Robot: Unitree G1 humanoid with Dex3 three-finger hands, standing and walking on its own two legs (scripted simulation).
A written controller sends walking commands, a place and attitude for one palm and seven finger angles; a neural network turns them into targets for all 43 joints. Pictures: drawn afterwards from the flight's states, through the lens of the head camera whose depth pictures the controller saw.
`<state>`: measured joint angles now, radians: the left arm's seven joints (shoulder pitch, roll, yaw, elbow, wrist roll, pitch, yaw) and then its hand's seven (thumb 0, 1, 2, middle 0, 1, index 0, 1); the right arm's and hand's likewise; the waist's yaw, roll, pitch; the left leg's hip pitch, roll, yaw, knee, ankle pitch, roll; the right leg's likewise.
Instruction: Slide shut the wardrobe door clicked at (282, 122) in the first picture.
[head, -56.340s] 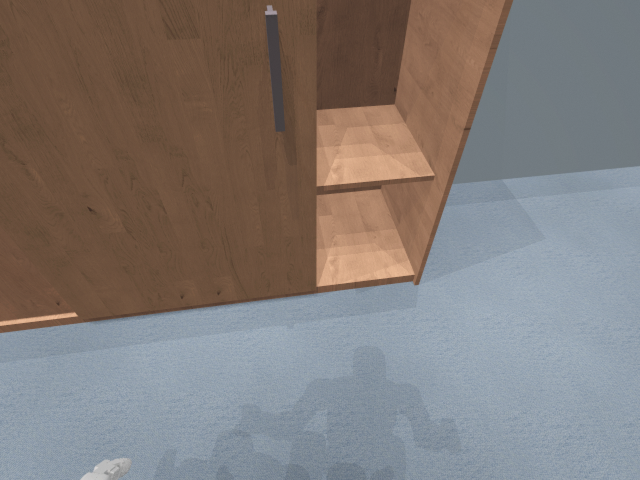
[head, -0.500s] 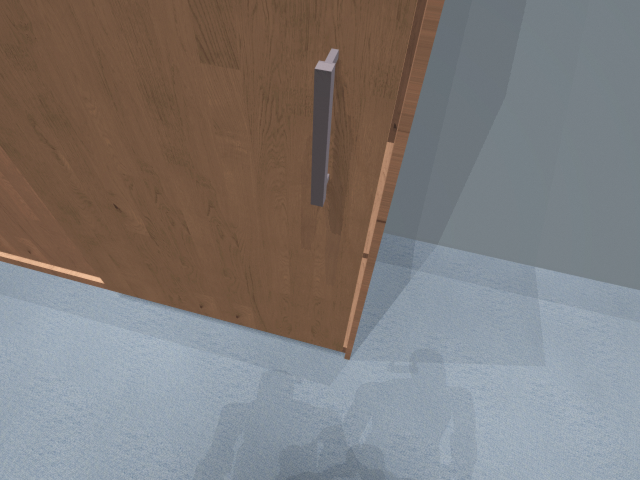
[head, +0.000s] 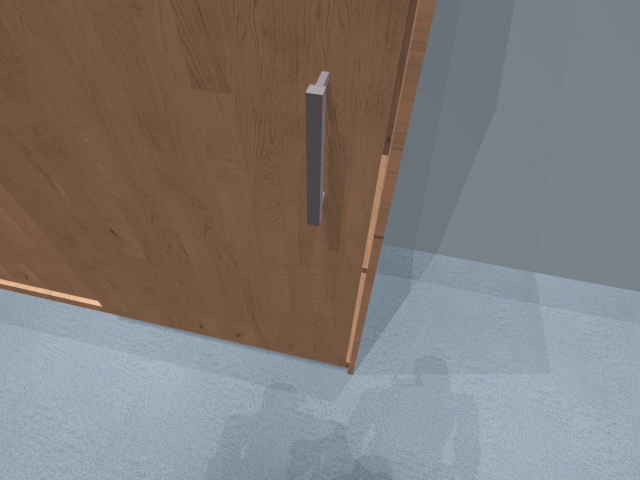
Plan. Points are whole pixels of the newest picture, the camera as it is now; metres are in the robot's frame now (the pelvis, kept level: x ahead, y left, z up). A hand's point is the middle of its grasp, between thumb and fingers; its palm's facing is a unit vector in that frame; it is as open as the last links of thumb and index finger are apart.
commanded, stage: let the arm hang, fingers relaxed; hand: left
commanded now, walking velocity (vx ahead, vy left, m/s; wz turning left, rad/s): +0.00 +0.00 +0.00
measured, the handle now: (318, 156) +0.53 +0.03 +0.11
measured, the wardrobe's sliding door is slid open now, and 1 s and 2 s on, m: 0.01 0.01 0.01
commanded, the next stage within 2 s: look to check the result in 0.12 s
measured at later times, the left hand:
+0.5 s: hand out of the picture +0.07 +0.21 -0.17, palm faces +0.00 -0.96 -0.27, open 7.4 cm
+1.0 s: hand out of the picture +0.11 +0.21 -0.16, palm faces -0.01 -0.95 -0.30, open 7.4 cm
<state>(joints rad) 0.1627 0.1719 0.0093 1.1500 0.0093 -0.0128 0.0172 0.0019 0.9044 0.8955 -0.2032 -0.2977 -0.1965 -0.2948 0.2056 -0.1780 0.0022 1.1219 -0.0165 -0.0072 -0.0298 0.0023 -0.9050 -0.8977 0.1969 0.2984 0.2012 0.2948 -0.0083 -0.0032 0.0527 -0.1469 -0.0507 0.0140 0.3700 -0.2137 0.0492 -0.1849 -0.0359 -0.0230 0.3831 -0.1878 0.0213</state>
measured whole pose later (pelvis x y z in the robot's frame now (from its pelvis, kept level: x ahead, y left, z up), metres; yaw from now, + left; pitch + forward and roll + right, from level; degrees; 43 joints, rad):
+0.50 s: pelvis +0.02 -0.01 +0.00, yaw +0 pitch +0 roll +0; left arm 0.13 0.25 0.02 1.16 0.01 -0.01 0.01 0.00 0.90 0.90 -0.20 -0.30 -0.20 -0.29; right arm 0.15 -0.25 0.00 1.14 -0.01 0.00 -0.03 0.00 -0.90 -0.90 0.20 0.30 0.20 0.29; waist -0.01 0.01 0.07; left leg -0.09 -0.04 0.01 0.32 -0.22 0.03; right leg -0.13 -0.02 -0.03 0.34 -0.20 0.01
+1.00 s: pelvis +0.03 -0.02 +0.00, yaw +0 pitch +0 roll +0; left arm 0.08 0.29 0.02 1.14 0.01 -0.02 0.01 0.00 0.90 0.90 -0.21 -0.30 -0.20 -0.30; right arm 0.10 -0.30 -0.01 1.13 -0.01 -0.01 -0.02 0.00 -0.90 -0.90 0.20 0.30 0.20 0.30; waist -0.01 0.01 0.06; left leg -0.06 -0.02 0.00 0.28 -0.21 0.02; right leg -0.10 -0.01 -0.04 0.31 -0.19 0.00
